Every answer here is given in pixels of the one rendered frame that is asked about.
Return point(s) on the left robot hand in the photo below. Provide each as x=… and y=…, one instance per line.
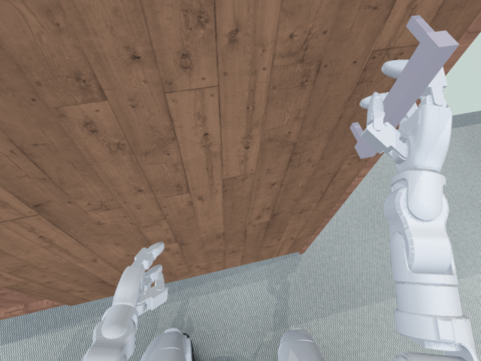
x=134, y=287

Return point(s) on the robot left thigh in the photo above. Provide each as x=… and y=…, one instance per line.
x=169, y=346

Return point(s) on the handle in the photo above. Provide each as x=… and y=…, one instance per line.
x=433, y=51

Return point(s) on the wardrobe door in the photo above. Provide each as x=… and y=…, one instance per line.
x=219, y=127
x=10, y=298

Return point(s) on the left robot forearm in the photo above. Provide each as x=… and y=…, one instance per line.
x=114, y=336

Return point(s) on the right robot forearm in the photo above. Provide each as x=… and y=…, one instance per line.
x=429, y=312

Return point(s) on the robot left shin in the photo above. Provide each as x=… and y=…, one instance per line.
x=172, y=329

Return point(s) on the right robot hand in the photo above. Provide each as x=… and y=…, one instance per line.
x=426, y=129

